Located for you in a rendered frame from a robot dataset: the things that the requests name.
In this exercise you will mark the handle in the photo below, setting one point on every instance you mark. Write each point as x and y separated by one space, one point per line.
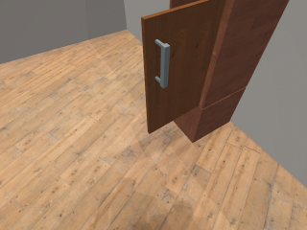
164 63

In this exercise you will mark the cupboard door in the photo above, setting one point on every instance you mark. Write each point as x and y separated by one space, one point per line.
191 31

